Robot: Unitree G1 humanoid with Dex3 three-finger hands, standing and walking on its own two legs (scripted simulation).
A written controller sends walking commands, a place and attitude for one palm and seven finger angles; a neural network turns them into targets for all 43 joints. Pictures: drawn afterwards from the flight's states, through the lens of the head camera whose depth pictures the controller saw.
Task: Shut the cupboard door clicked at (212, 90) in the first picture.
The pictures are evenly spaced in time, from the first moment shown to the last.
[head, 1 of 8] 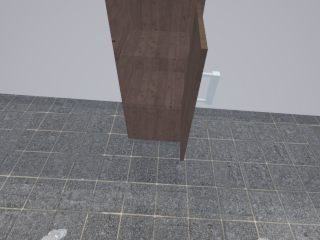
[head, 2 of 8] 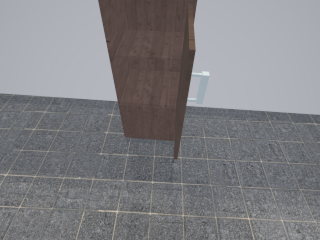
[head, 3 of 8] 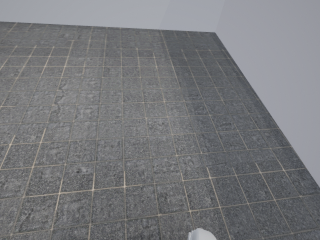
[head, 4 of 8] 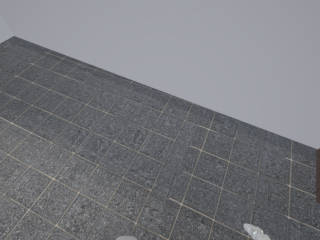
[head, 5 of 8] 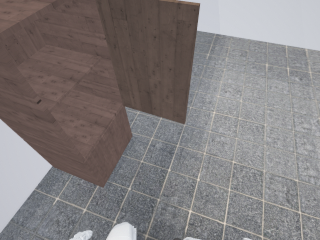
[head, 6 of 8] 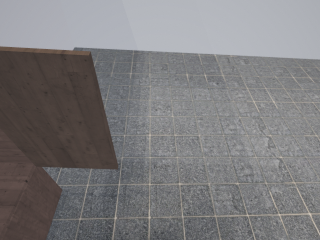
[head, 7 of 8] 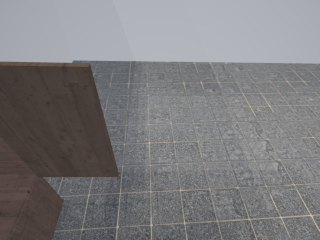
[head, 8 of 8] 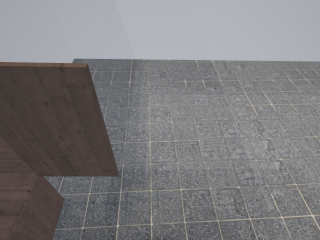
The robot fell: no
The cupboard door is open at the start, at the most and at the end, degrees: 89 89 89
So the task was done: no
